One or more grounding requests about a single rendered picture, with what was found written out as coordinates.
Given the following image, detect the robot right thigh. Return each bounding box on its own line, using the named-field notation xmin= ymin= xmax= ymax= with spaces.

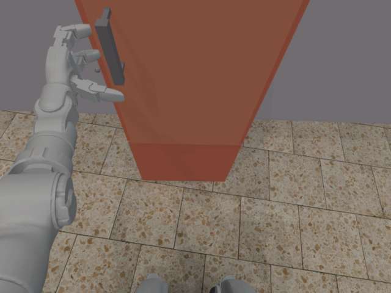
xmin=215 ymin=279 xmax=256 ymax=293

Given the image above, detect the left robot upper arm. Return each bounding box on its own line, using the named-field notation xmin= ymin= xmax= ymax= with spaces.
xmin=0 ymin=172 xmax=77 ymax=293

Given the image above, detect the cupboard door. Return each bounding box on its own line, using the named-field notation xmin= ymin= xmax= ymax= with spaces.
xmin=81 ymin=0 xmax=303 ymax=145

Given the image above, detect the robot left thigh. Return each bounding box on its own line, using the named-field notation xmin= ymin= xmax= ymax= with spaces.
xmin=134 ymin=278 xmax=168 ymax=293

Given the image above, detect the handle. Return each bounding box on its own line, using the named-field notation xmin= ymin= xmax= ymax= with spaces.
xmin=95 ymin=7 xmax=125 ymax=85

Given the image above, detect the left robot forearm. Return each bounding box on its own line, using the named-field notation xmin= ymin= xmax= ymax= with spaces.
xmin=0 ymin=83 xmax=79 ymax=181

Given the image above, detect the robot thigh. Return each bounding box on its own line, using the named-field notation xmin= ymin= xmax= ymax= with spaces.
xmin=215 ymin=279 xmax=256 ymax=293
xmin=134 ymin=278 xmax=168 ymax=293

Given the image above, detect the left robot hand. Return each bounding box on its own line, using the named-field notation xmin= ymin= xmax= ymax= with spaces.
xmin=45 ymin=24 xmax=125 ymax=103

